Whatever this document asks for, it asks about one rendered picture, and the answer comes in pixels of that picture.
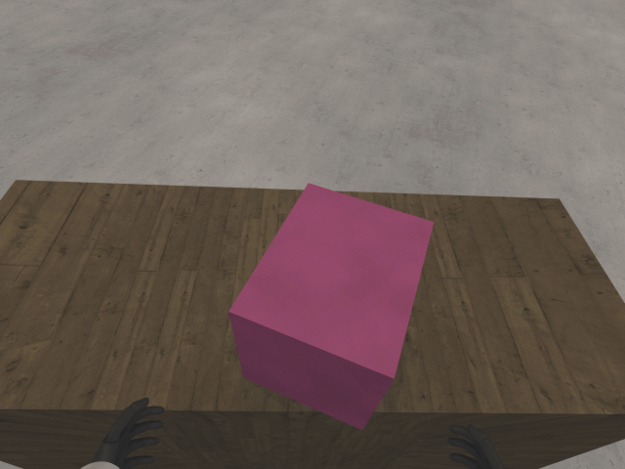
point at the carton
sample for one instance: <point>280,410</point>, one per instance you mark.
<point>323,317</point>

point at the pedestal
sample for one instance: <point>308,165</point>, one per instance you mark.
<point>112,293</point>

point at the robot right hand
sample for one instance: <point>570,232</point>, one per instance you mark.
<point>481,448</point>

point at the robot left hand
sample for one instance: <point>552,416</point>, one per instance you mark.
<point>117,444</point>

